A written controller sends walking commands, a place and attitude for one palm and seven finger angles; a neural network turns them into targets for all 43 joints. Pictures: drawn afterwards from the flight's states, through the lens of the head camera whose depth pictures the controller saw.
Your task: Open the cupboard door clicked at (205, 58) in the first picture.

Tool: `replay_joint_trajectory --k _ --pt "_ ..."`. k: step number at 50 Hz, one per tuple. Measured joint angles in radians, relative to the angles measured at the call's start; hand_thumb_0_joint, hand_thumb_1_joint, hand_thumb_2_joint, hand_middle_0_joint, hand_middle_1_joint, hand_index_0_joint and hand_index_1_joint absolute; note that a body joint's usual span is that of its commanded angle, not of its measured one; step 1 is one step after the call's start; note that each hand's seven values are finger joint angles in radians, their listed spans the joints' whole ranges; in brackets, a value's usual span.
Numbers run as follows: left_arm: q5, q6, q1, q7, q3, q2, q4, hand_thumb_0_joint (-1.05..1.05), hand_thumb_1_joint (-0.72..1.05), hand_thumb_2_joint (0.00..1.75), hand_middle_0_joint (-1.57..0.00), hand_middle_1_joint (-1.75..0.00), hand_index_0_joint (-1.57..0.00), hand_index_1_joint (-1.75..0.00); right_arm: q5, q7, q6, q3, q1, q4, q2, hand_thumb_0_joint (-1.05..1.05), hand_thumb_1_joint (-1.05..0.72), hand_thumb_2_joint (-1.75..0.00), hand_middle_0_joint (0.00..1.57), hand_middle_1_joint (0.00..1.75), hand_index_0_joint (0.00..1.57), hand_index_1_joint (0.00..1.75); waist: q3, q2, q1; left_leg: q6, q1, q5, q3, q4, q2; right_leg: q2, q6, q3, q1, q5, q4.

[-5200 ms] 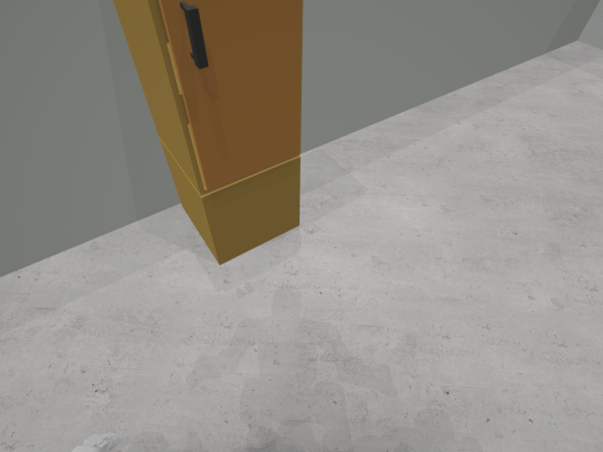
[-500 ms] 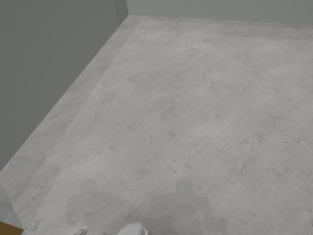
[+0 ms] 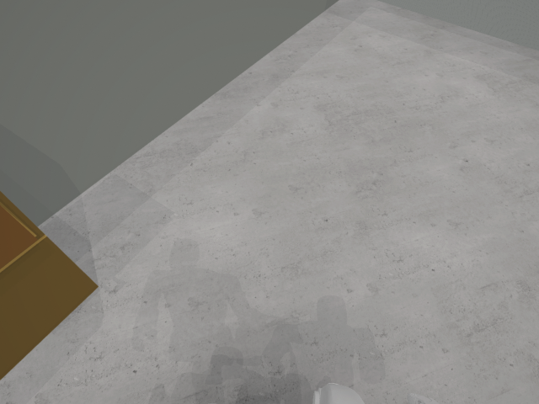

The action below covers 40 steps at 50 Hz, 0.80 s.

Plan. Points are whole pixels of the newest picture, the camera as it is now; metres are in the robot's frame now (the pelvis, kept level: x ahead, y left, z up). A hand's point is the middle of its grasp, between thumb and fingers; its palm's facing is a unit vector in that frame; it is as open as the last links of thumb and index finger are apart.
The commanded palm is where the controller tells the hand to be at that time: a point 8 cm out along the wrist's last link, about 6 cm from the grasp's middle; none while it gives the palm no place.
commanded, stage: turn to face it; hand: left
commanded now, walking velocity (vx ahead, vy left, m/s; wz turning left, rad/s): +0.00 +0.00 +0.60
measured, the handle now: out of the picture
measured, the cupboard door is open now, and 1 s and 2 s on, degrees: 0 0 0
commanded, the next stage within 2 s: take the last steps up to it in 1.54 s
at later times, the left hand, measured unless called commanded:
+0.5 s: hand out of the picture +0.02 +0.18 -0.14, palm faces +0.31 -0.91 -0.27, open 7.4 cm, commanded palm none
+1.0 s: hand out of the picture -0.05 +0.24 -0.15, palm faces +0.59 -0.76 -0.27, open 7.4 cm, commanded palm none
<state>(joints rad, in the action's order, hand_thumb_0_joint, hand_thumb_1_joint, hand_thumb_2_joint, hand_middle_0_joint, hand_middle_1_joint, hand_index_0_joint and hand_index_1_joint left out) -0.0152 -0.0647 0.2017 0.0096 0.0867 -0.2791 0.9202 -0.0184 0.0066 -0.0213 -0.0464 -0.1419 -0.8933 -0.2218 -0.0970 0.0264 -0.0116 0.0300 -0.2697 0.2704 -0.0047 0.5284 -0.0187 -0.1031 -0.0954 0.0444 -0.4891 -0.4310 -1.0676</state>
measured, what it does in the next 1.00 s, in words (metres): steps on the spot, turning left: right foot, then left foot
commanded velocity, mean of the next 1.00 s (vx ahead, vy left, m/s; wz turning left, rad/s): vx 0.00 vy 0.00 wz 0.60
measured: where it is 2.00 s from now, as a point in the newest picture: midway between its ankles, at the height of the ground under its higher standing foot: outside the picture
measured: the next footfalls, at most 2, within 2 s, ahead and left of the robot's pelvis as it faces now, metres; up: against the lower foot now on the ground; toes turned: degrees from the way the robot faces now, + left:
right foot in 0.20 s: +0.06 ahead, -0.14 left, +0.00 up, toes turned +5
left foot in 0.64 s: -0.02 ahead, +0.11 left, +0.00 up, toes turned +30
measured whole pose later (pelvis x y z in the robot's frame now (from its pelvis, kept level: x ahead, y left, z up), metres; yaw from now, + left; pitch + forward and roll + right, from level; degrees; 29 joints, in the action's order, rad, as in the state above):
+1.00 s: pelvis -0.02 +0.00 +0.00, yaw +36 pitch +0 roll -1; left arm -0.01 -0.06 0.14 0.02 0.07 -0.25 0.88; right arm -0.02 0.01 -0.03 -0.05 -0.20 -0.92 -0.22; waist -0.07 0.00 0.03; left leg 0.04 -0.27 0.21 0.08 0.49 -0.06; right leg -0.06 -0.09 0.00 -0.42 -0.43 -0.88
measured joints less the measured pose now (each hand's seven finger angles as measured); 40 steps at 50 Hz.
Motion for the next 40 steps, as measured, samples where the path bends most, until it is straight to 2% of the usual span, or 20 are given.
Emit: replay_joint_trajectory --k 7,10,12,14,16,19,24,29,31,32,33,35,37,40 --pt "0.006 0.015 -0.052 0.003 -0.015 0.034 -0.046 0.01 0.91 0.90 -0.20 -0.29 -0.20 -0.30 -0.005 0.003 -0.016 -0.010 -0.033 -0.018 -0.002 0.00 -0.91 -0.89 0.20 0.30 0.21 0.30 0.015 -0.038 0.031 -0.016 -0.009 -0.018 0.075 -0.005 -0.027 0.048 0.009 -0.026 0.090 0.000 0.255" --pt "0.009 0.035 -0.059 0.003 -0.027 0.050 -0.070 0.00 0.91 0.90 -0.20 -0.29 -0.20 -0.30 0.000 0.004 -0.025 -0.020 -0.050 -0.021 -0.012 0.00 -0.91 -0.89 0.20 0.30 0.21 0.30 0.028 -0.055 0.039 -0.035 -0.042 0.002 0.110 0.050 -0.042 0.067 0.027 -0.015 0.184 0.102 0.460" --pt "0.000 0.051 -0.063 0.007 -0.038 0.071 -0.076 0.00 0.91 0.90 -0.20 -0.30 -0.20 -0.30 0.004 0.003 -0.032 -0.033 -0.053 -0.028 -0.026 0.00 -0.91 -0.89 0.20 0.30 0.21 0.30 0.022 -0.083 0.044 -0.047 -0.093 0.110 0.115 0.188 -0.042 0.071 0.085 0.019 0.196 0.126 0.467" --pt "-0.003 0.055 -0.054 0.008 -0.048 0.085 -0.082 0.00 0.91 0.90 -0.20 -0.30 -0.20 -0.30 0.001 0.006 -0.043 -0.042 -0.059 -0.036 -0.034 0.00 -0.91 -0.89 0.20 0.30 0.21 0.30 0.024 -0.082 0.045 -0.056 -0.159 0.191 0.084 0.396 -0.047 0.051 0.112 0.046 0.215 0.122 0.475" --pt "-0.004 0.053 -0.043 0.010 -0.054 0.095 -0.081 0.00 0.91 0.90 -0.20 -0.30 -0.20 -0.30 -0.002 0.014 -0.050 -0.048 -0.062 -0.042 -0.043 0.01 -0.91 -0.89 0.20 0.30 0.20 0.30 0.025 -0.081 0.047 -0.068 -0.207 0.163 0.052 0.557 -0.029 0.036 0.117 0.072 0.242 0.130 0.506" --pt "-0.007 0.051 -0.028 0.013 -0.057 0.102 -0.071 0.00 0.90 0.90 -0.20 -0.30 -0.20 -0.30 -0.003 0.023 -0.055 -0.050 -0.064 -0.045 -0.049 0.01 -0.91 -0.89 0.20 0.30 0.20 0.30 0.023 -0.069 0.050 -0.088 -0.228 0.121 0.019 0.634 0.010 0.014 0.114 0.108 0.270 0.144 0.542" --pt "-0.012 0.051 -0.006 0.010 -0.058 0.097 -0.052 0.00 0.90 0.90 -0.20 -0.30 -0.20 -0.30 -0.001 0.027 -0.064 -0.044 -0.053 -0.054 -0.048 0.01 -0.91 -0.89 0.19 0.30 0.20 0.30 0.011 -0.043 0.038 -0.105 -0.180 0.144 -0.016 0.498 0.053 -0.023 0.104 0.169 0.290 0.144 0.555" --pt "-0.016 0.042 0.019 0.006 -0.044 0.064 -0.029 0.00 0.90 0.90 -0.20 -0.30 -0.21 -0.30 0.006 0.025 -0.054 -0.028 -0.016 -0.042 -0.040 0.01 -0.91 -0.89 0.19 0.30 0.20 0.30 -0.006 -0.012 0.011 -0.091 -0.093 0.163 -0.067 0.270 0.059 -0.064 0.078 0.221 0.273 0.119 0.505" --pt "-0.012 0.035 0.033 0.005 -0.033 0.045 -0.019 0.00 0.90 0.90 -0.20 -0.30 -0.21 -0.30 0.006 0.025 -0.040 -0.022 -0.008 -0.027 -0.038 0.01 -0.91 -0.89 0.19 0.30 0.20 0.30 -0.004 -0.001 0.005 -0.079 -0.037 0.087 -0.089 0.132 0.053 -0.085 0.060 0.242 0.256 0.092 0.454" --pt "-0.008 0.029 0.044 0.003 -0.027 0.035 -0.017 0.00 0.90 0.90 -0.20 -0.30 -0.21 -0.30 0.004 0.026 -0.029 -0.021 -0.007 -0.016 -0.040 0.01 -0.91 -0.89 0.19 0.30 0.20 0.30 0.003 0.001 0.004 -0.056 -0.020 0.018 -0.086 0.076 0.050 -0.095 0.050 0.244 0.231 0.072 0.405" --pt "-0.005 0.019 0.043 0.003 -0.019 0.020 -0.009 0.00 0.90 0.90 -0.20 -0.30 -0.20 -0.30 0.003 0.025 -0.020 -0.020 0.001 -0.011 -0.033 0.01 -0.91 -0.89 0.19 0.30 0.20 0.30 -0.001 0.018 0.000 -0.030 -0.035 0.016 -0.085 0.096 0.036 -0.102 0.036 0.206 0.195 -0.007 0.326" --pt "-0.005 -0.007 0.037 0.009 -0.007 0.002 0.008 0.00 0.91 0.90 -0.20 -0.30 -0.20 -0.30 0.003 0.019 -0.003 -0.013 0.007 -0.003 -0.023 0.00 -0.91 -0.89 0.20 0.30 0.20 0.30 -0.003 0.028 -0.003 0.004 -0.050 0.051 -0.075 0.124 0.026 -0.069 0.024 0.110 0.116 -0.110 0.145" --pt "-0.004 -0.015 0.026 0.008 0.000 -0.006 0.020 0.01 0.91 0.90 -0.20 -0.30 -0.20 -0.30 0.001 0.007 0.003 -0.008 0.000 0.002 -0.016 0.00 -0.91 -0.89 0.20 0.30 0.20 0.30 0.003 0.022 0.000 0.016 -0.042 0.048 -0.052 0.096 0.018 -0.037 0.017 0.054 0.056 -0.085 0.015" --pt "-0.003 -0.005 0.009 0.003 0.003 -0.008 0.014 0.01 0.91 0.90 -0.20 -0.29 -0.20 -0.30 0.000 -0.002 0.005 -0.001 -0.012 -0.003 -0.008 0.00 -0.91 -0.89 0.20 0.30 0.20 0.30 0.008 0.012 0.002 0.017 -0.014 0.001 -0.021 0.022 0.002 -0.014 0.006 0.010 0.010 -0.010 -0.043"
